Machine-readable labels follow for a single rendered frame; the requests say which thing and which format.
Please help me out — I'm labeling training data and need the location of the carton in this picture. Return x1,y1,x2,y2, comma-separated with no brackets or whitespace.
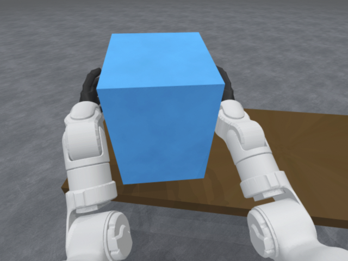
96,32,225,184

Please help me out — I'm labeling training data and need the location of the left robot forearm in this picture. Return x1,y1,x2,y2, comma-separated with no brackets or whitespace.
62,101,117,255

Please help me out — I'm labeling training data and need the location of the robot right upper arm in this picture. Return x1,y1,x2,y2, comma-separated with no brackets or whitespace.
247,198,348,261

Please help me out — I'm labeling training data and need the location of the right robot hand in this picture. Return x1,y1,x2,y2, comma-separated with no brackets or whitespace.
216,66,235,101

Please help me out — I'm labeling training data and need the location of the table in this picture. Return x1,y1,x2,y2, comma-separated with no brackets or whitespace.
61,108,348,229

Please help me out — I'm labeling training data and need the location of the right robot forearm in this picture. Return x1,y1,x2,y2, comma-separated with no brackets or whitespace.
215,100,317,237

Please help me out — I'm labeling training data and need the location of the left robot hand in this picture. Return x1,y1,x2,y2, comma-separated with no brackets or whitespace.
79,68,103,112

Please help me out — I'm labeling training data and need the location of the robot left upper arm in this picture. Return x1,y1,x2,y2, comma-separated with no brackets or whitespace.
63,210,133,261

